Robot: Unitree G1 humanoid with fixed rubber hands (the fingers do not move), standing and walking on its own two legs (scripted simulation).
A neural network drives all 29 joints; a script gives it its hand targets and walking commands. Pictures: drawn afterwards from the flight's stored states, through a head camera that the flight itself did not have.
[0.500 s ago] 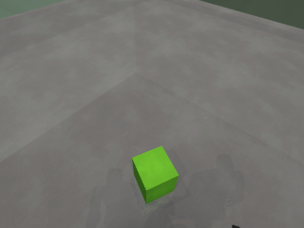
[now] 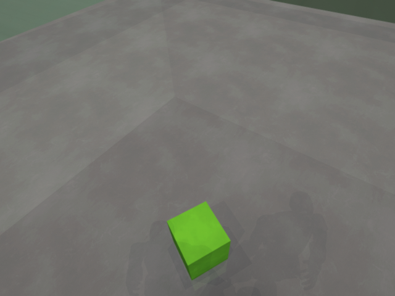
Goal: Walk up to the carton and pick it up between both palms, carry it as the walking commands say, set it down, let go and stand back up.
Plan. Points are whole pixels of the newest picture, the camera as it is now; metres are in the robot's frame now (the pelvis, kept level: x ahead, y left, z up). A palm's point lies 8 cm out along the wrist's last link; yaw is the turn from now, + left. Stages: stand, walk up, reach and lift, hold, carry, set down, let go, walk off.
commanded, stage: walk up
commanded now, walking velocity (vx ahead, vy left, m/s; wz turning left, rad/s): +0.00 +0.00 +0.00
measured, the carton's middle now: (198, 241) +0.46 +0.03 -0.65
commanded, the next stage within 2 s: none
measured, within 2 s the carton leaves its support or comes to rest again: neither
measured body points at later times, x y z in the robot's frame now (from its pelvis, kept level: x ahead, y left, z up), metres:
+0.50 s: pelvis +0.05 -0.11 -0.01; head +0.10 -0.11 +0.43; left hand +0.08 +0.16 -0.15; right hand +0.08 -0.40 -0.16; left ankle -0.03 +0.08 -0.69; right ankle +0.09 -0.24 -0.74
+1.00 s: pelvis +0.10 -0.17 -0.02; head +0.13 -0.18 +0.43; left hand +0.02 +0.08 -0.15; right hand +0.27 -0.38 -0.17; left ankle +0.06 -0.07 -0.74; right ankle +0.15 -0.29 -0.75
